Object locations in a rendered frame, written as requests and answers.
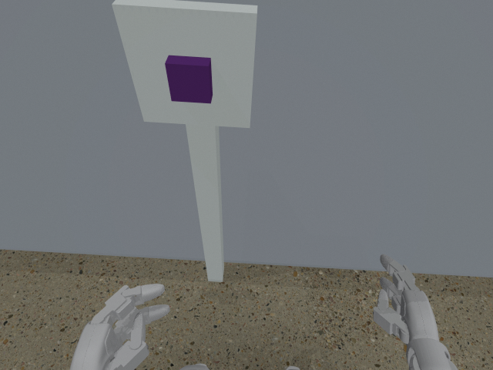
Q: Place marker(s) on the left robot hand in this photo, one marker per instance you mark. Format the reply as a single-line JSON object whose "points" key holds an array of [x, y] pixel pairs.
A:
{"points": [[99, 342]]}

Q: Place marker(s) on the button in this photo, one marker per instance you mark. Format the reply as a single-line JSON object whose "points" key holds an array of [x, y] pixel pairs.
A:
{"points": [[189, 78]]}

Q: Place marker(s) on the panel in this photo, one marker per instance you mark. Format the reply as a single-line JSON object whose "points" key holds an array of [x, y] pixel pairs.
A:
{"points": [[152, 30]]}

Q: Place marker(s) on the right robot hand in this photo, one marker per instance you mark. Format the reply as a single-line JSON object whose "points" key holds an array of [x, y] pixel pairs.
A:
{"points": [[412, 316]]}

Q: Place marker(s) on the right robot forearm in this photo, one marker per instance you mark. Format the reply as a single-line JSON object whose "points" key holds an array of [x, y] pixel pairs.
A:
{"points": [[428, 354]]}

